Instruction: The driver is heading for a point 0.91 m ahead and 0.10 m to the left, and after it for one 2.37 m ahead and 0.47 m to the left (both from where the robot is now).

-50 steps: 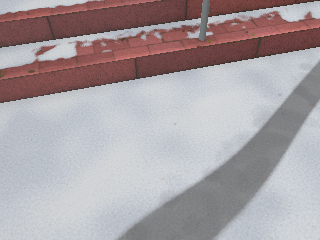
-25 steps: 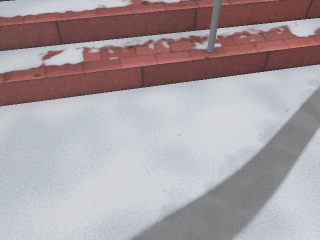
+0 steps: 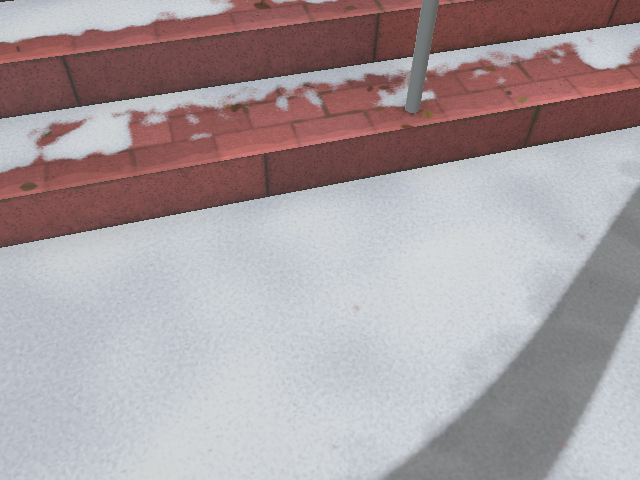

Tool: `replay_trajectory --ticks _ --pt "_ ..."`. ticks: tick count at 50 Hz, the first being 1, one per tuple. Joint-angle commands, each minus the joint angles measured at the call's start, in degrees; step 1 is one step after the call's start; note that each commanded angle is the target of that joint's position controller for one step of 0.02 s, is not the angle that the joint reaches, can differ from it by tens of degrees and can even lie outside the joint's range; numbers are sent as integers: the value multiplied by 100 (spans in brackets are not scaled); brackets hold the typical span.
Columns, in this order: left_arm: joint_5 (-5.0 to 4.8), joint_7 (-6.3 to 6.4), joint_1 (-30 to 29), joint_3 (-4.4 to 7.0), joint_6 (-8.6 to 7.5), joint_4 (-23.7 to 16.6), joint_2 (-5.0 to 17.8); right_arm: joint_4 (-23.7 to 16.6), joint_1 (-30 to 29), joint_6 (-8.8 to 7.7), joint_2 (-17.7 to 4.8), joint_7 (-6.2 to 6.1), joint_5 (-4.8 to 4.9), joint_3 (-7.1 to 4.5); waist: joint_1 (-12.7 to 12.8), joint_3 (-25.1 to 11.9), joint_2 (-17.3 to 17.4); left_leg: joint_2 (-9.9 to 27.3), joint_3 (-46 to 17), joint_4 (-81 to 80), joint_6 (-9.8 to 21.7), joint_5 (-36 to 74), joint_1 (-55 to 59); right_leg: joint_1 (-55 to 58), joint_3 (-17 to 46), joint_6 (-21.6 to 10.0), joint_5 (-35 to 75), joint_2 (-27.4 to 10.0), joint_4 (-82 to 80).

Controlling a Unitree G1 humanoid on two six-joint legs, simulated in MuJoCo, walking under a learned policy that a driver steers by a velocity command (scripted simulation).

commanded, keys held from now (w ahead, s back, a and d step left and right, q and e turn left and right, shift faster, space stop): w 0.32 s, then no key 0.12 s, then q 0.56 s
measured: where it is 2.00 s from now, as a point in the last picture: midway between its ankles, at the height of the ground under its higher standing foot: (304, 444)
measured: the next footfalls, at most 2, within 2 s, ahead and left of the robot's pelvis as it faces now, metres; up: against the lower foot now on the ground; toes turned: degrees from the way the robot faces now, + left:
right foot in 0.18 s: +0.29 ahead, -0.10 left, +0.00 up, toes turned -5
left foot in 0.68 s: +0.49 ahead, +0.06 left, +0.00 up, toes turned +9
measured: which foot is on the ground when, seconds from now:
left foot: down 0.00-0.18, up 0.20-0.66, down 0.68-1.00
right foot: up 0.00-0.16, down 0.18-0.68, up 0.70-1.00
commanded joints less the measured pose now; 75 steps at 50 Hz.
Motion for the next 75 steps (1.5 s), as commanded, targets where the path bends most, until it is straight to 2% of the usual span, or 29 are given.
replay_trajectory --ticks 1,5,8,9,10,11,12,13,15,21,26,32,33,34,35,36,38,39,43,48,55,60,61,62,63,64,66,68,75 --pt "-46 -17 -753 -34 -55 -496 84 -118 354 -86 -752 -43 8 -102 -6 714 648 1459 -620 -435 626 2753 -455 14 -277 -31 369 215 -898" --pt "-44 36 -763 27 -114 -599 250 -73 287 -94 -889 -88 -23 -143 149 599 667 1656 -475 71 575 4200 136 598 -360 -386 54 443 -1476" --pt "-13 166 1138 226 -226 -1 557 -97 50 -21 -1090 -108 -46 -210 956 -448 608 1467 -211 2452 354 5422 67 2724 -441 -723 -189 853 -1996" --pt "135 223 2052 350 -263 208 935 -212 95 -9 -938 -75 11 -164 1231 -1057 272 1230 -92 4046 286 3701 -1049 4154 565 -958 -837 -88 -2079" --pt "221 205 2420 491 -251 222 1487 -326 834 7 -246 23 259 -51 887 -1866 -1074 106 5 6529 42 -701 -3191 5783 3712 -1894 -1539 -1936 -2671" --pt "-5 152 1891 450 -162 174 1268 -356 310 13 -822 22 129 -199 801 -1708 -300 159 -839 7021 157 -1107 -3758 5318 4368 -1755 -2102 -1746 -3352" --pt "-71 142 1200 355 -175 67 981 -596 -303 0 -875 30 86 -228 572 -752 -150 506 -827 6827 198 -565 -4037 4424 3324 -1516 -2080 -1590 -3460" --pt "-59 119 915 259 -231 44 630 -651 -583 -29 -822 38 56 -220 452 -340 200 709 -814 6464 207 -197 -3854 3693 2719 -1349 -1404 -1369 -3660" --pt "-65 170 937 124 -313 215 237 -602 -462 101 -597 75 -99 -216 85 -31 111 939 -805 5869 128 -42 -3264 2808 1779 -1018 -485 -911 -3845" --pt "-62 219 1560 50 -450 456 478 -773 -978 353 -499 88 -111 -199 -85 188 -60 871 -350 4643 -216 410 -3335 2645 433 -897 3431 -563 -3588" --pt "-66 292 1826 -39 -375 533 449 -947 -1790 340 -441 54 25 -79 198 64 -355 582 -40 3031 -142 1338 -2909 3039 -229 -566 3852 -423 -3366" --pt "-72 509 1688 80 -208 474 677 -965 -1446 238 -739 4 -78 -203 34 -125 -315 231 89 2167 239 517 -2429 3755 -278 -588 4224 -753 -1745" --pt "-98 524 1610 116 -169 442 738 -844 -998 176 -777 -9 -100 -254 -206 -303 -77 193 31 1573 342 1113 -1921 3638 -400 -447 3786 -610 -888" --pt "-118 529 1627 147 -168 297 797 -816 -563 119 -1195 -43 -145 -380 -363 -722 453 902 -848 1497 617 3485 -1023 2916 -594 -180 2144 -270 511" --pt "-183 505 2050 69 -116 103 251 -907 -563 159 -1702 -66 -93 -520 -16 -1190 1529 2491 -2679 1743 1654 6855 168 1309 -672 72 -2906 860 2431" --pt "-79 461 2068 82 -8 83 357 -959 -560 269 -1632 -19 144 -512 -37 -1698 1060 2672 -3274 1345 2097 5842 83 1004 299 116 -3227 769 2876" --pt "-9 433 1238 134 62 -128 453 -1143 -1259 422 -1233 -43 80 -440 67 -458 342 2136 -2708 797 1742 3558 -1149 531 483 198 -2560 439 2689" --pt "16 434 1042 170 89 -207 529 -1183 -1386 472 -1090 -68 53 -403 146 -245 246 1855 -2468 640 1489 3066 -1464 563 509 235 -2265 343 2331" --pt "17 439 1147 160 319 -292 386 -1314 -1411 485 -1213 -64 -12 -448 287 -552 432 1369 -2148 550 1142 2525 -1707 929 480 363 -1829 437 1645" --pt "-13 464 550 183 444 -615 557 -1454 -1308 594 -1444 -47 -15 -538 80 -539 778 1198 -2600 260 893 280 -1634 680 595 486 -1728 461 865" --pt "-90 472 466 136 385 -807 585 -1587 -1363 689 -1486 -34 -70 -574 -23 -514 896 1199 -2981 150 815 -390 -1660 1191 552 356 -1951 622 -54" --pt "-156 501 1325 95 303 -640 550 -1590 -1566 808 -1413 -34 -7 -530 294 -414 911 1017 -2987 296 480 -401 -2229 2749 295 -49 -1449 840 -2299" --pt "-112 525 1357 110 266 -640 666 -1603 -1523 808 -1311 -55 34 -497 283 -270 661 760 -2808 516 208 -710 -2555 3081 560 -149 -1279 618 -3025" --pt "-21 555 1215 155 229 -782 1010 -1604 -1215 797 -1016 -74 86 -417 95 -394 -402 279 -2213 1634 -85 -1192 -2911 3307 1923 -369 -2022 -563 -3744" --pt "17 523 664 187 198 -1014 1367 -1684 -1461 729 -1111 -100 104 -454 112 35 -977 -627 -1175 2562 -234 -1307 -3489 2574 3231 -868 -1818 -1632 -4151" --pt "71 494 600 149 158 -923 1141 -1653 -1653 695 -1336 -73 -65 -496 86 198 -458 -237 -1435 3405 -273 -1180 -2914 1883 2880 -1115 -1190 -1575 -3935" --pt "17 436 294 45 72 -920 770 -1406 -1246 694 -1189 22 -64 -459 -203 -30 -315 -219 -1381 4007 -308 -525 -2603 2030 1868 -753 -956 -783 -3791" --pt "-27 391 770 100 49 -744 878 -1257 -1144 687 -1232 77 -163 -446 10 47 -731 -167 -1166 4312 -356 -460 -3288 2853 1867 -695 -1852 -564 -3970" --pt "-47 330 1881 194 -128 -210 952 -1530 -2395 471 -1013 183 -99 -305 624 222 -519 394 -479 3249 -591 -279 -3982 4181 1892 -947 -1327 -724 -4026"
